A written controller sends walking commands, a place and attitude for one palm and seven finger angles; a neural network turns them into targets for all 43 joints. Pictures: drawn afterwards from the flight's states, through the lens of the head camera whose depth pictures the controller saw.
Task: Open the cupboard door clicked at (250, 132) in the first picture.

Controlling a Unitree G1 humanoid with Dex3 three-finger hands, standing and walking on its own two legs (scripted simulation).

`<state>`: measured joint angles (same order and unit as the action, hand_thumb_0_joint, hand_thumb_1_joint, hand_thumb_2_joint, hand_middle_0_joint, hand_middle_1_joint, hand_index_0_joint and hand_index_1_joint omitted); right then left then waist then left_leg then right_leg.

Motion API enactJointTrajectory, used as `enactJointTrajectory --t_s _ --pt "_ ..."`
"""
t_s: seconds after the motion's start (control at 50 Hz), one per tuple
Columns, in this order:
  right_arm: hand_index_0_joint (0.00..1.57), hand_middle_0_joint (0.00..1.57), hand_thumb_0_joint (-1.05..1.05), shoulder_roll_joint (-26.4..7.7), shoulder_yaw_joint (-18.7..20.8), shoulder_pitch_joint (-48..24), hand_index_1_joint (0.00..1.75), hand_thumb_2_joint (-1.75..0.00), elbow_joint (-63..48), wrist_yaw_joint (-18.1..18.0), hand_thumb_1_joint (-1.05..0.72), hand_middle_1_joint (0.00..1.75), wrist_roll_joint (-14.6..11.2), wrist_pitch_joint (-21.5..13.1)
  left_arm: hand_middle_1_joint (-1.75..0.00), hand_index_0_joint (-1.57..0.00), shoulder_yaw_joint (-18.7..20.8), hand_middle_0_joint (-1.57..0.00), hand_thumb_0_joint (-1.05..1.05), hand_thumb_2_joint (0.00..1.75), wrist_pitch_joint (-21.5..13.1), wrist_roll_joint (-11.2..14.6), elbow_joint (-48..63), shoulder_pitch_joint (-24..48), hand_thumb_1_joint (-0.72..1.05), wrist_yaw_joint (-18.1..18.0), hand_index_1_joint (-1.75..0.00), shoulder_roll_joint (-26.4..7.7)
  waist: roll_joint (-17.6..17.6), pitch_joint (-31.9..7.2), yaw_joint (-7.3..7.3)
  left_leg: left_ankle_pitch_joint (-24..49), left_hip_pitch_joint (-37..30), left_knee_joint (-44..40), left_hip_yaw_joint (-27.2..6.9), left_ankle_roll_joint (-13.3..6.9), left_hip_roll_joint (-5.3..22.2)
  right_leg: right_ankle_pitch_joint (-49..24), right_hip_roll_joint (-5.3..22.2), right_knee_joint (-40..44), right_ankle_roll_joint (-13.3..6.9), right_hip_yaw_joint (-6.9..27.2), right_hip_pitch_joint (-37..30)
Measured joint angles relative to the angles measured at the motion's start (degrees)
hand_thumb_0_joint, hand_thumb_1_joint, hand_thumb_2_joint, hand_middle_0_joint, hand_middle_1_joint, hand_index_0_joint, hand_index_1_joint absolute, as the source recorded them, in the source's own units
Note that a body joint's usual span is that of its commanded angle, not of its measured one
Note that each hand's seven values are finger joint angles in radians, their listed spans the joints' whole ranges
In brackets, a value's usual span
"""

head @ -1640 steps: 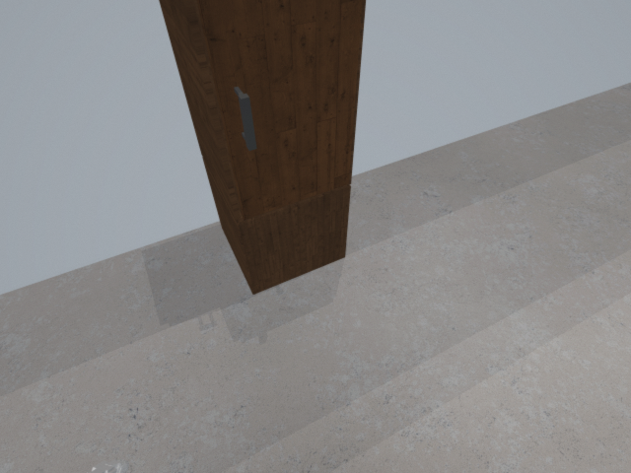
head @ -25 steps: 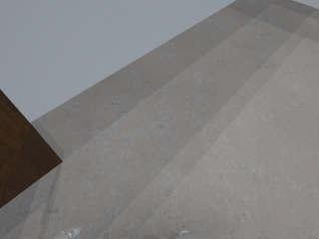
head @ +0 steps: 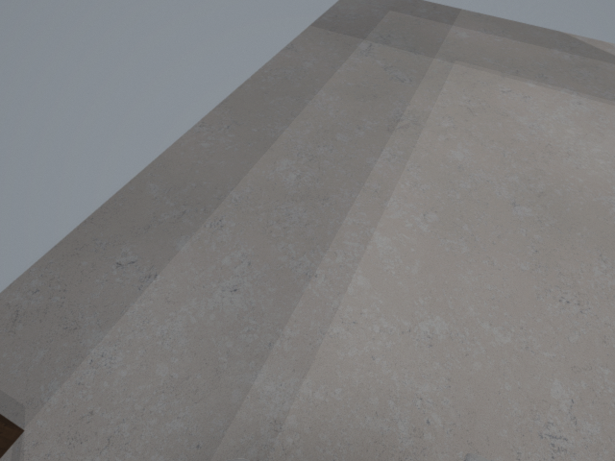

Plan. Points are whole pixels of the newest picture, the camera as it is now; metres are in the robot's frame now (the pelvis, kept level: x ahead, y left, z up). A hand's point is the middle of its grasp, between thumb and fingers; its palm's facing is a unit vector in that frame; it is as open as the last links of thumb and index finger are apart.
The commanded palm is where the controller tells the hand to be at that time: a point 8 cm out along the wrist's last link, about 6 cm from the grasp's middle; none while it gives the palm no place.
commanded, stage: walk to a spot facing it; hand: left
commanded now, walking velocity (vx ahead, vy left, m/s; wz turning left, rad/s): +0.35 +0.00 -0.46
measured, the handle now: out of the picture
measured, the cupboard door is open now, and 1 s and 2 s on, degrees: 43 43 43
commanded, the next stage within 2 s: turn to face it in 0.76 s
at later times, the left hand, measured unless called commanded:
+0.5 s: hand (274, 336) +0.33 +0.08 -0.15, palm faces -0.21 -0.95 -0.21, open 7.4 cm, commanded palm none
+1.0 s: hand (290, 273) +0.47 +0.06 -0.16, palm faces -0.16 -0.97 -0.16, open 7.4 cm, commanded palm none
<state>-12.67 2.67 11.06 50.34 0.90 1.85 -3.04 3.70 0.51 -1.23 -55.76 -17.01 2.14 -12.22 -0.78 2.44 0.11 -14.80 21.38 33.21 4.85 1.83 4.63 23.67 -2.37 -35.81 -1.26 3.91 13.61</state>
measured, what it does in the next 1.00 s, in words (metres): walks ahead: right foot, then left foot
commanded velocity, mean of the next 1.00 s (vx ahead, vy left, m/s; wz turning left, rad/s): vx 0.28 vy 0.00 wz -0.05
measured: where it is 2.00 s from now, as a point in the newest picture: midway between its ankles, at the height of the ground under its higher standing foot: (366, 362)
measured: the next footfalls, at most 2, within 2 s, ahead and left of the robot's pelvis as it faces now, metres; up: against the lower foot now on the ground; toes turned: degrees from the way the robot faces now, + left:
right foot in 0.34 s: +0.24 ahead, -0.17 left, +0.00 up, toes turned -17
left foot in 0.78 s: +0.48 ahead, -0.01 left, +0.00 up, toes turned -6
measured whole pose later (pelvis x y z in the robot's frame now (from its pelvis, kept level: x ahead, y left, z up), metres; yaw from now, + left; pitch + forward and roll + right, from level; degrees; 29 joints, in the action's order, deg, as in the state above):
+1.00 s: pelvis +0.39 -0.11 +0.01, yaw -12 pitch -1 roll +0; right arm -9.8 2.5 15.2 59.9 -0.9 1.7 -2.4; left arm 2.6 -0.7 -1.4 -59.6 -13.5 1.0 -10.0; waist -0.6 2.5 0.1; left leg -11.9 14.5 27.0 5.0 -1.0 2.3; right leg 18.8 4.5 -47.6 0.6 -4.0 25.1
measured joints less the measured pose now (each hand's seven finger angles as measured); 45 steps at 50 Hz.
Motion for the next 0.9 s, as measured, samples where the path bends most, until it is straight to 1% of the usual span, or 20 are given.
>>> enactJointTrajectory --t_s 0.04,0.08,0.14,0.18,0.22,0.28,0.32,0.34,0.36,0.4,0.42,0.46,0.52,0.58,0.72,0.76,0.8,0.84,0.86,0.9 --pt "0.20 0.20 0.00 0.8 -0.5 0.3 0.30 -0.90 -0.1 -0.7 -0.91 0.30 0.5 -1.2 -0.30 -0.20 0.3 -0.21 0.01 0.90 0.8 -0.1 -1.1 0.0 0.90 0.2 -0.30 -0.5 -0.6 0.0 -0.21 -0.1 -0.6 2.7 1.6 -1.7 0.7 4.4 0.4 -14.2 -0.4 -1.3 5.0" --pt "0.20 0.20 0.00 1.9 -0.9 2.0 0.30 -0.90 0.3 -0.9 -0.91 0.30 0.7 -1.6 -0.30 -0.20 0.8 -0.20 0.01 0.90 1.0 -0.5 -1.6 1.3 0.90 0.5 -0.30 -1.2 -1.5 -0.2 -0.36 -1.9 -2.9 1.4 2.9 -1.6 1.0 2.1 1.7 -26.0 -0.3 -3.2 10.6" --pt "0.20 0.20 0.00 3.0 -1.4 5.1 0.30 -0.90 2.6 -1.4 -0.91 0.30 0.6 -1.7 -0.30 -0.20 1.1 -0.20 0.02 0.90 0.9 -0.7 -0.6 4.3 0.91 1.2 -0.30 -1.4 -1.8 0.2 0.09 -1.2 -7.8 -4.4 4.6 -0.3 1.5 -4.2 4.6 -30.2 0.6 -5.6 16.6" --pt "0.20 0.20 0.00 3.1 -1.5 7.1 0.30 -0.90 4.5 -1.4 -0.91 0.30 0.6 -1.4 -0.30 -0.20 0.8 -0.20 0.02 0.90 0.7 -0.6 0.6 6.2 0.91 1.5 -0.30 -1.0 -1.1 0.4 0.19 -0.8 -10.9 -7.7 5.9 0.0 2.0 -6.8 5.9 -25.0 0.8 -7.0 18.4" --pt "0.20 0.20 0.00 3.1 -1.4 8.9 0.30 -0.90 6.1 -1.2 -0.91 0.30 0.6 -1.0 -0.30 -0.20 0.5 -0.20 0.01 0.90 0.6 -0.5 1.5 8.0 0.91 1.7 -0.30 -0.5 -0.3 0.7 -0.40 -1.2 -13.6 -9.8 7.1 0.7 2.6 -8.3 6.6 -17.1 0.7 -8.3 18.5" --pt "0.20 0.20 0.00 2.9 -1.0 11.4 0.30 -0.90 8.0 -1.0 -0.91 0.30 0.7 -0.1 -0.30 -0.20 0.2 -0.20 0.01 0.90 0.5 -0.5 2.3 10.7 0.91 1.9 -0.30 -0.3 0.4 1.5 -1.99 -3.3 -17.0 -10.4 8.8 2.3 3.3 -9.8 6.5 -7.4 0.2 -9.8 16.8" --pt "0.20 0.20 0.00 2.5 -0.8 13.3 0.30 -0.90 9.2 -0.8 -0.91 0.30 0.7 0.6 -0.30 -0.20 0.1 -0.20 0.01 0.90 -0.1 -0.5 2.7 12.2 0.91 1.8 -0.30 -0.4 1.0 1.9 -2.85 -6.4 -18.2 -7.6 9.3 3.6 4.5 -9.9 5.5 -1.8 -0.8 -10.9 13.5" --pt "0.20 0.20 0.00 2.6 -0.8 14.5 0.30 -0.90 9.8 -0.7 -0.91 0.30 0.4 0.9 -0.30 -0.20 -0.1 -0.20 0.01 0.90 -0.9 -0.6 3.2 12.6 0.91 1.8 -0.30 -0.8 0.5 1.8 -3.11 -8.6 -17.2 -3.0 9.3 3.4 5.0 -9.3 5.4 1.1 -2.0 -10.7 11.2" --pt "0.20 0.20 0.00 2.6 -0.8 14.7 0.30 -0.90 10.6 -0.5 -0.91 0.30 -0.1 1.6 -0.30 -0.20 0.1 -0.20 0.01 0.90 -1.9 -0.5 3.5 13.1 0.91 1.4 -0.30 -0.9 0.0 2.0 -2.73 -11.8 -14.6 5.5 8.0 2.7 5.0 -12.2 5.4 0.2 -2.8 -10.4 11.3" --pt "0.20 0.20 0.00 1.9 -0.4 12.8 0.30 -0.90 12.1 -0.4 -0.91 0.30 -0.5 3.0 -0.30 -0.20 0.1 -0.20 0.01 0.90 -3.0 0.2 3.3 13.2 0.91 0.2 -0.30 -0.2 0.9 3.2 -2.71 -14.1 -7.4 23.7 2.4 1.4 4.3 -10.1 4.3 -2.8 -3.2 -10.6 10.4" --pt "0.20 0.20 0.00 1.6 -0.1 11.6 0.30 -0.90 12.4 -0.5 -0.91 0.30 -0.5 3.3 -0.30 -0.20 -0.1 -0.20 0.01 0.90 -3.0 0.4 3.0 12.7 0.91 -0.3 -0.30 0.2 1.3 3.5 -2.88 -12.7 -4.1 29.4 0.8 1.1 3.9 -9.1 3.6 -2.0 -3.1 -10.8 9.0" --pt "0.19 0.20 0.01 1.4 0.3 9.1 0.30 -0.90 12.0 -0.6 -0.91 0.30 -0.3 3.4 -0.30 -0.20 -0.3 -0.20 0.01 0.90 -2.9 0.4 2.0 11.0 0.91 -1.1 -0.30 0.9 1.6 3.0 -3.16 -9.2 1.1 32.3 -0.3 1.0 3.8 -9.1 2.4 2.0 -2.9 -10.8 5.7" --pt "0.19 0.19 0.01 1.9 0.6 5.8 0.30 -0.90 10.1 -0.4 -0.91 0.30 -0.1 2.7 -0.30 -0.20 -0.4 -0.20 0.00 0.90 -3.2 0.4 -0.3 7.8 0.91 -1.7 -0.30 1.8 0.7 1.7 -3.08 -5.2 5.8 26.1 0.0 1.1 3.8 -10.6 1.1 8.3 -3.2 -10.0 1.3" --pt "0.19 0.19 0.00 2.7 0.6 3.2 0.30 -0.90 8.4 0.1 -0.91 0.30 0.0 2.1 -0.30 -0.20 0.2 -0.21 -0.01 0.90 -3.7 0.4 -2.2 5.0 0.94 -1.9 -0.30 1.2 0.2 0.5 -1.98 -1.6 7.5 17.4 0.1 1.1 3.3 -10.7 0.1 12.7 -3.5 -9.4 -2.8" --pt "0.19 0.19 0.00 3.5 0.2 -2.8 0.30 -0.90 6.7 1.0 -0.91 0.30 -0.2 1.5 -0.30 -0.20 -0.7 -0.20 0.00 0.90 -4.0 0.3 -6.4 -1.5 0.93 -1.5 -0.30 1.1 -0.1 0.1 0.90 3.0 4.9 3.4 0.7 -0.1 1.1 -6.1 -0.8 15.3 -2.1 -8.6 -11.1" --pt "0.19 0.19 0.00 3.2 0.0 -3.8 0.30 -0.90 6.2 0.9 -0.91 0.30 -0.1 0.6 -0.30 -0.20 -0.7 -0.20 0.00 0.90 -3.7 0.4 -7.4 -3.6 0.92 -1.6 -0.30 1.5 -0.2 0.1 1.41 4.5 1.5 -1.7 1.3 -1.3 0.0 -2.4 -0.4 11.5 -1.3 -8.2 -11.7" --pt "0.19 0.20 0.00 3.1 -0.2 -4.6 0.30 -0.90 5.6 0.3 -0.91 0.30 0.4 -0.7 -0.30 -0.20 -0.9 -0.20 0.01 0.90 -3.0 0.6 -8.1 -4.9 0.92 -1.5 -0.30 1.8 -0.4 0.4 1.49 6.1 0.9 -0.1 1.7 -3.7 -0.2 2.5 0.4 -3.1 -1.1 -7.7 -6.6" --pt "0.20 0.20 0.00 3.6 -0.5 -4.0 0.30 -0.90 5.2 -0.3 -0.91 0.30 0.5 -1.2 -0.30 -0.20 -1.0 -0.20 0.01 0.90 -2.0 0.5 -8.6 -4.3 0.91 -1.5 -0.30 1.5 -1.5 0.8 1.43 3.0 -0.2 2.0 2.9 -4.0 -0.8 4.0 1.3 -20.5 -1.0 -6.5 0.8" --pt "0.20 0.20 0.00 3.8 -0.6 -3.2 0.30 -0.90 5.2 -0.5 -0.91 0.30 0.4 -1.2 -0.30 -0.20 -0.9 -0.20 0.01 0.90 -1.6 0.3 -8.6 -3.6 0.91 -1.5 -0.30 1.4 -1.7 0.7 1.33 2.1 -1.1 1.5 3.1 -3.9 -1.1 3.0 1.9 -26.3 -0.8 -6.5 4.2" --pt "0.20 0.20 0.00 4.2 -0.7 -1.1 0.30 -0.90 6.0 -1.0 -0.91 0.30 0.3 -1.1 -0.30 -0.20 -0.7 -0.20 0.01 0.90 -1.0 0.1 -7.8 -1.7 0.91 -1.2 -0.30 1.3 -1.7 0.5 1.23 2.3 -3.3 -1.3 2.9 -3.1 -1.7 0.4 3.7 -29.8 -0.1 -6.8 9.4"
